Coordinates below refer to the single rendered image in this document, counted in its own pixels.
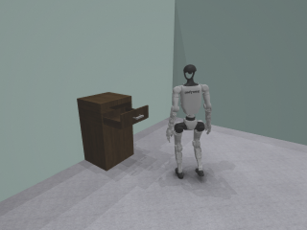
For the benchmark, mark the right robot upper arm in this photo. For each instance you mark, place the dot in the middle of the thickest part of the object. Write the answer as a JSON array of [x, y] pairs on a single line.
[[206, 96]]

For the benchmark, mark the left robot hand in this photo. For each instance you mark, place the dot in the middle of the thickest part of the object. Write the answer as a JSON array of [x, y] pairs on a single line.
[[169, 132]]

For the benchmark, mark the left robot upper arm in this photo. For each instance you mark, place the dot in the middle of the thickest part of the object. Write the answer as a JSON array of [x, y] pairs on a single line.
[[175, 98]]

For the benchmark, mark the drawer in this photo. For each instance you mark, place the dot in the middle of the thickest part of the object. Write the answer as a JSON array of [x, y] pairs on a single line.
[[123, 117]]

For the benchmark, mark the handle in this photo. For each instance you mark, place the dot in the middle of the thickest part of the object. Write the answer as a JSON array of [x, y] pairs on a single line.
[[140, 116]]

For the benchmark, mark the right robot hand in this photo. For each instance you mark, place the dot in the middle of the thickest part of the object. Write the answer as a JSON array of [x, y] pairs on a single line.
[[207, 127]]

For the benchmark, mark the cabinet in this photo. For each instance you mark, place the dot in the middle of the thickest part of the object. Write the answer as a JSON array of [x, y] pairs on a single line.
[[104, 146]]

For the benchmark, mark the robot left thigh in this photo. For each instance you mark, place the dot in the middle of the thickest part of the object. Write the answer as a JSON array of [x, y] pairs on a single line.
[[178, 128]]

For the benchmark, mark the left robot forearm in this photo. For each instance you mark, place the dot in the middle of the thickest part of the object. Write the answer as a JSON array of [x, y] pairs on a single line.
[[172, 118]]

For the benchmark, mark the right robot forearm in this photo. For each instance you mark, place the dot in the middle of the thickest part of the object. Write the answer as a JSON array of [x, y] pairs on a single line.
[[208, 115]]

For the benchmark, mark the humanoid robot torso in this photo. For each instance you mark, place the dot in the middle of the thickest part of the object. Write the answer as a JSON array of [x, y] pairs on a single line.
[[190, 102]]

